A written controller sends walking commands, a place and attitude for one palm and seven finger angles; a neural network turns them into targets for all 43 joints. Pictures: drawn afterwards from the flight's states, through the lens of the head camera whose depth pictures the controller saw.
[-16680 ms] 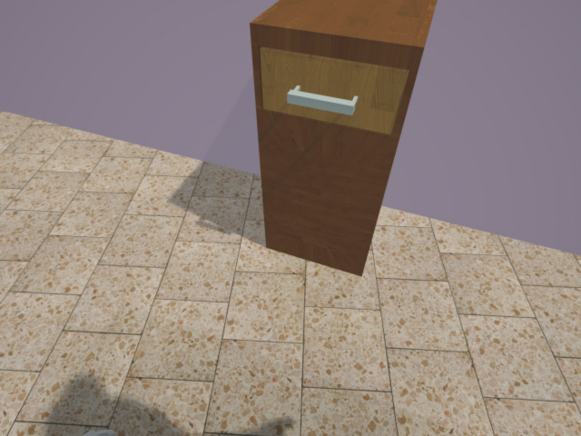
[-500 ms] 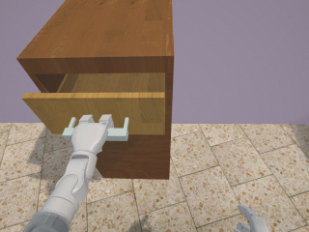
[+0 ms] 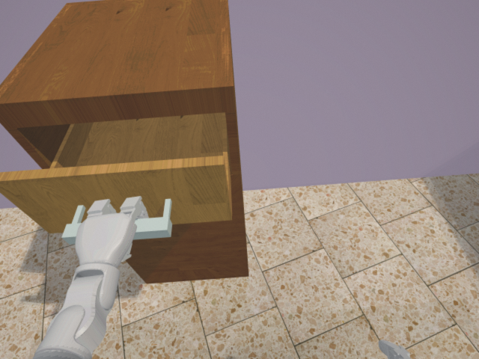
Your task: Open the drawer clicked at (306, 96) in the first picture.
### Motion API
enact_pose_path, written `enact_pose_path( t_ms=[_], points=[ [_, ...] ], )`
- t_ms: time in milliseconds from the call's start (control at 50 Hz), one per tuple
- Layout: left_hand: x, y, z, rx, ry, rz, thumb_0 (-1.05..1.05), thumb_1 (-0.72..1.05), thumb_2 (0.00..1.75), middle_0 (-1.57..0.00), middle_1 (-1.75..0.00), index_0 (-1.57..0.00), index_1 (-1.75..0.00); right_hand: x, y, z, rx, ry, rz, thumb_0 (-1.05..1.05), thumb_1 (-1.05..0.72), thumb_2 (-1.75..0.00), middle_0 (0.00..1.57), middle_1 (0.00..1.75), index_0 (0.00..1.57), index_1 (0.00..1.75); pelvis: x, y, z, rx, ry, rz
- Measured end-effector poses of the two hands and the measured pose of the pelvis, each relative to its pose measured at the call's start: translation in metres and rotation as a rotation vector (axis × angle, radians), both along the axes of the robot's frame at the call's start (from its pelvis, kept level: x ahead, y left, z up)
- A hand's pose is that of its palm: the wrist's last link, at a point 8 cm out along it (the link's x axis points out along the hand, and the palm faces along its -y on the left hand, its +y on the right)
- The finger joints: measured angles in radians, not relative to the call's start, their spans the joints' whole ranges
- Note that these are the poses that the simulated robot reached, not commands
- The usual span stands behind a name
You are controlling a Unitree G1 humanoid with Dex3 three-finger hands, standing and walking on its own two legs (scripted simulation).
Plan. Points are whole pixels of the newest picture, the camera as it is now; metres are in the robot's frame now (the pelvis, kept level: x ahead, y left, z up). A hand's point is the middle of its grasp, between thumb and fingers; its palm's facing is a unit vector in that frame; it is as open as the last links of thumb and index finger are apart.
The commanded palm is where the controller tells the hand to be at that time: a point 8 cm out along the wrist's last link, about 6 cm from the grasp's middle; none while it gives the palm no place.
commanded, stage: pull the drawer open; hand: left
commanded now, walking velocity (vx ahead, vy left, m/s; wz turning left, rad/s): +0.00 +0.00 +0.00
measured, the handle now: (121, 219) +0.35 +0.23 +0.03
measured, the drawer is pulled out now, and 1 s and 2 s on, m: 0.13 0.30 0.30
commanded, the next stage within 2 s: open the thumb to release the handle in 1.06 s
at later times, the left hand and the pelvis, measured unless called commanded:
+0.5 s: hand (109, 318) +0.19 +0.21 +0.01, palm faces +0.00 -0.13 -0.99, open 6.0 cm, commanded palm +0.14 +0.21 +0.06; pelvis +0.01 +0.00 -0.01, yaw +1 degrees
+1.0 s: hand out of the picture +0.13 +0.21 +0.01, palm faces -0.01 -0.10 -1.00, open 5.8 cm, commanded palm +0.08 +0.21 +0.06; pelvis -0.01 -0.01 -0.03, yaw -1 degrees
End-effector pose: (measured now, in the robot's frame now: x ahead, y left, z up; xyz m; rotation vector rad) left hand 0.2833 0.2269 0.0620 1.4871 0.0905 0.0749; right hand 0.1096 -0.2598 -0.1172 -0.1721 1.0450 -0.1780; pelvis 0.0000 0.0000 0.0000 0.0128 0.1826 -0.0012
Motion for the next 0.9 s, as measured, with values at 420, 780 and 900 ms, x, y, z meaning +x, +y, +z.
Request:
enact_pose_path(
  t_ms=[420,780,900],
  points=[
    [-0.102,-0.010,0.001,-0.036,-0.009,0.051,0.04,0.64,0.76,-0.32,-1.35,-0.42,-1.35,0.121,0.065,0.034,0.099,-0.311,0.246,0.01,-0.90,-0.90,0.20,0.30,0.19,0.29,0.006,0.002,-0.005,-0.001,-0.058,0.020],
    [-0.164,-0.016,0.002,-0.050,0.022,0.064,0.05,0.65,0.72,-0.29,-1.35,-0.42,-1.35,0.092,0.049,0.016,0.104,-0.247,0.283,0.01,-0.90,-0.90,0.20,0.30,0.20,0.30,0.001,-0.007,-0.016,0.003,-0.029,-0.005],
    [-0.177,-0.016,0.002,-0.032,0.016,0.049,0.04,0.66,0.73,-0.28,-1.35,-0.42,-1.35,0.075,0.031,0.007,0.075,-0.219,0.247,0.01,-0.90,-0.90,0.20,0.30,0.20,0.29,-0.005,-0.009,-0.022,0.010,-0.014,-0.013]
  ],
)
